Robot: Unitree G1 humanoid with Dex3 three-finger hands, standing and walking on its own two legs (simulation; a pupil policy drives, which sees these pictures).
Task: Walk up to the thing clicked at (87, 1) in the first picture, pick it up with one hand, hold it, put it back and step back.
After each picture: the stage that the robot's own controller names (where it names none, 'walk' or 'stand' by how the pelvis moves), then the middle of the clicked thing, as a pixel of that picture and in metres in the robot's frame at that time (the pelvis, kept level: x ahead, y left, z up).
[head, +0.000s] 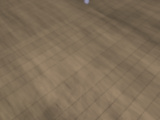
stand; out of the picture +2.39 -0.05 -0.65
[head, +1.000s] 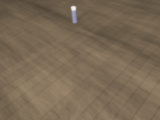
walk; (74, 14) +2.23 +0.27 -0.63
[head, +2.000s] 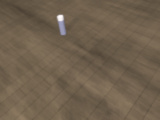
walk; (61, 25) +1.60 +0.39 -0.65
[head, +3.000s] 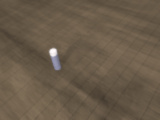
walk; (55, 59) +1.09 +0.36 -0.65
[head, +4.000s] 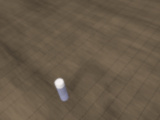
walk; (62, 90) +0.70 +0.27 -0.65
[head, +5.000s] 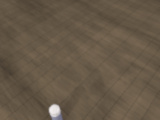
stand; (56, 116) +0.46 +0.22 -0.63
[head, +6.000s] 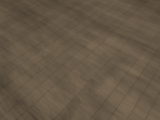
stand; out of the picture +0.39 +0.22 -0.65
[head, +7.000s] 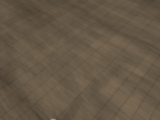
stand; out of the picture +0.39 +0.20 -0.66
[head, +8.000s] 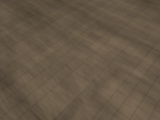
stand; out of the picture +0.39 +0.22 -0.66
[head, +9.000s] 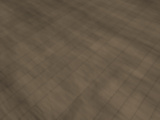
stand; out of the picture +0.38 +0.22 -0.66
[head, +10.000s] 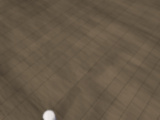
go down; out of the picture +0.39 +0.22 -0.65
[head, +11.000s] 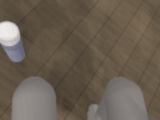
go down; (13, 45) +0.47 +0.26 -0.23
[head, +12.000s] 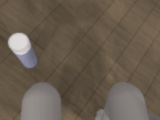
close in; (25, 53) +0.47 +0.24 -0.26
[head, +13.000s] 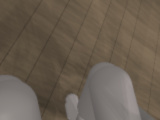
close in; out of the picture +0.45 +0.29 -0.16
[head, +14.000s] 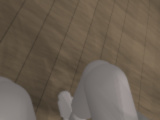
close; out of the picture +0.44 +0.30 -0.16
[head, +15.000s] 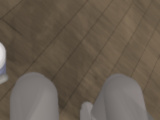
lift; out of the picture +0.33 +0.27 -0.12
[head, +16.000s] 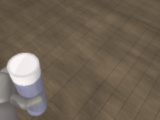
lift; (31, 89) +0.31 +0.17 +0.04
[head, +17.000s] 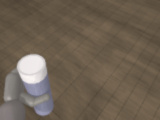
hold; (39, 89) +0.32 +0.15 +0.02
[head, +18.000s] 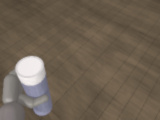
crouch; (37, 90) +0.32 +0.16 +0.02
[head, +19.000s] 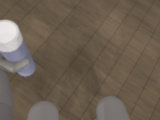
crouch; (17, 54) +0.43 +0.19 -0.05
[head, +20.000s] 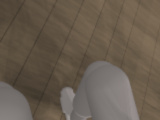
lower; out of the picture +0.45 +0.28 -0.18
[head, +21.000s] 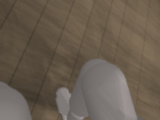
lower; out of the picture +0.45 +0.29 -0.17
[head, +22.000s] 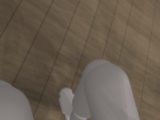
lower; out of the picture +0.44 +0.29 -0.17
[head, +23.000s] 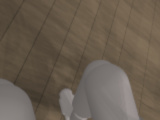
lower; out of the picture +0.44 +0.29 -0.17
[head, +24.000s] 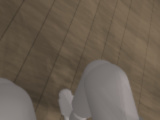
loosen; out of the picture +0.43 +0.29 -0.17
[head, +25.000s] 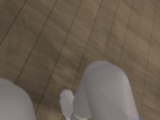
withdraw; out of the picture +0.44 +0.27 -0.17
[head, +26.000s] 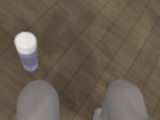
walk; (28, 54) +0.45 +0.22 -0.23
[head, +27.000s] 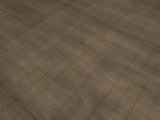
stand; out of the picture +0.37 +0.18 -0.58
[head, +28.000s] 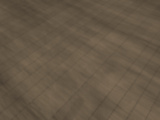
stand; out of the picture +0.38 +0.19 -0.60
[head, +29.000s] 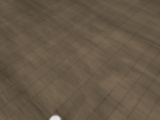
stand; out of the picture +0.39 +0.18 -0.61
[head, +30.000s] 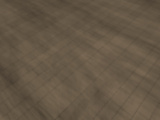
walk; out of the picture +0.39 +0.18 -0.66
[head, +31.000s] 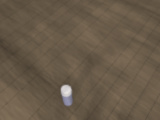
walk; (67, 96) +0.50 +0.13 -0.64
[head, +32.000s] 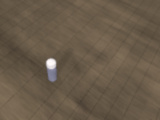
walk; (51, 70) +0.72 +0.20 -0.64
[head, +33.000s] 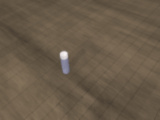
stand; (65, 63) +1.02 +0.26 -0.64
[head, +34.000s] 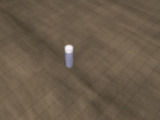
stand; (69, 56) +1.04 +0.16 -0.65
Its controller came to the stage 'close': yes
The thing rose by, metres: 0.68
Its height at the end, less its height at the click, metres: +0.00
